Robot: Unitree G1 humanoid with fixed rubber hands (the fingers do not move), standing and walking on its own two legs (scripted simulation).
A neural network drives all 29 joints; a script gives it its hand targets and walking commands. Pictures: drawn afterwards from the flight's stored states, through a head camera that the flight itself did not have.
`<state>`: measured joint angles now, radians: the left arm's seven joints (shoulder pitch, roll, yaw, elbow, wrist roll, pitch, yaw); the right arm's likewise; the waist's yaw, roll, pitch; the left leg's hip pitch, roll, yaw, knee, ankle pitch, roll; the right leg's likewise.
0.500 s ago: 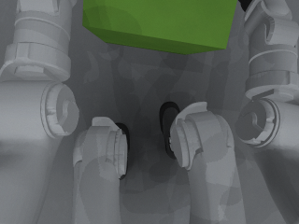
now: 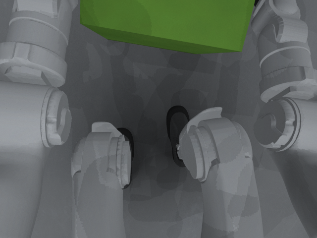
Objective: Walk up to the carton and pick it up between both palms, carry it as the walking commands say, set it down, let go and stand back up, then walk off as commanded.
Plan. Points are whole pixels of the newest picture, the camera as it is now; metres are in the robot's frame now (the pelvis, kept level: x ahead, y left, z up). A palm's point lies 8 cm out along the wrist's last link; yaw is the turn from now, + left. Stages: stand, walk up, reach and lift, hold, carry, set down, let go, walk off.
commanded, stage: set down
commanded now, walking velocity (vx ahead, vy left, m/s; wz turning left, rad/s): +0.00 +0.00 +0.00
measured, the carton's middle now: out of the picture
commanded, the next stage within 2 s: let go in 1.68 s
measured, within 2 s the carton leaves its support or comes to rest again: neither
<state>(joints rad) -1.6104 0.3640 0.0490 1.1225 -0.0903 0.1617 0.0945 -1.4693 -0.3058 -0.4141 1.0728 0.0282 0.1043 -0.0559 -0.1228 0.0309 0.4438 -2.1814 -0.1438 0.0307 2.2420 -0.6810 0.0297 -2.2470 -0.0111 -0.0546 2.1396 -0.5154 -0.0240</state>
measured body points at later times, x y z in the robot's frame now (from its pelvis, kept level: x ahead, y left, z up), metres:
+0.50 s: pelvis -0.01 -0.01 +0.00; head +0.37 -0.03 +0.23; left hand +0.61 +0.11 -0.15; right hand +0.53 -0.29 -0.15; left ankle +0.08 +0.09 -0.34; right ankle +0.13 -0.11 -0.34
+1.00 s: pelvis +0.01 -0.01 +0.11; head +0.35 -0.03 +0.40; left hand +0.63 +0.12 +0.01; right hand +0.54 -0.30 +0.00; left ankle +0.08 +0.09 -0.34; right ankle +0.13 -0.11 -0.34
